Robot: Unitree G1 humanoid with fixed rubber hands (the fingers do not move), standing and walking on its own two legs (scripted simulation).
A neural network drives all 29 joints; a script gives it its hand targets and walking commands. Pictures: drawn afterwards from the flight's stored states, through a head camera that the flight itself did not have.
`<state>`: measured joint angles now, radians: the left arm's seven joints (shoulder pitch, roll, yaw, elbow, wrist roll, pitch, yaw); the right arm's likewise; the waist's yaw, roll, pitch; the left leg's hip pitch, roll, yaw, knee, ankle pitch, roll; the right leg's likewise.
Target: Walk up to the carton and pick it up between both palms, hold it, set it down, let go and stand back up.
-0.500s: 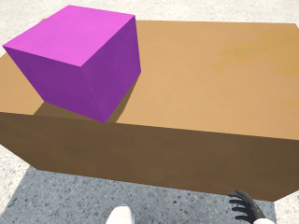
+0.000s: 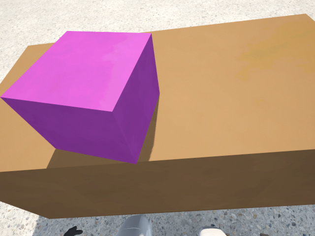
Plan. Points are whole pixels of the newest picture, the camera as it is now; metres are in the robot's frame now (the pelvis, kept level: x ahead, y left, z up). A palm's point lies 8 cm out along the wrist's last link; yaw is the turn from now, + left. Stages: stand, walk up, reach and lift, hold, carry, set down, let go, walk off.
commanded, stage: walk up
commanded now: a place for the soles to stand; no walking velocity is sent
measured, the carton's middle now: (100, 94) +0.50 +0.19 +0.06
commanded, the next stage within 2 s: none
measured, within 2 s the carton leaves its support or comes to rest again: neither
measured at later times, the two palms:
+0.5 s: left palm (24, 215) +0.20 +0.41 -0.09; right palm out of the picture +0.13 -0.11 -0.10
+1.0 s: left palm (23, 213) +0.20 +0.42 -0.09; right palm (206, 230) +0.14 -0.09 -0.08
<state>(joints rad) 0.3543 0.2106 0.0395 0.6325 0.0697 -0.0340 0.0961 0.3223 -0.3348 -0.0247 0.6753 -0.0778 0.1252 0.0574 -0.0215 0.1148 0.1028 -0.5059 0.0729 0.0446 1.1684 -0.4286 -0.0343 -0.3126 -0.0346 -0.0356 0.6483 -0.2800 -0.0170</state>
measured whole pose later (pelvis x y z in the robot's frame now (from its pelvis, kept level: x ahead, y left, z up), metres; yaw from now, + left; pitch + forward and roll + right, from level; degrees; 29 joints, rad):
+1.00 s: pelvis +0.08 +0.18 +0.02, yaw -6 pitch -1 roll +0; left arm 0.24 0.27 0.00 0.77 0.00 0.01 -0.02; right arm 0.35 -0.29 0.01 0.61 0.00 -0.01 0.01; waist 0.00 -0.01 0.03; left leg -0.22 0.04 0.19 0.50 -0.26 0.03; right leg -0.25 -0.01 0.01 0.52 -0.25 0.00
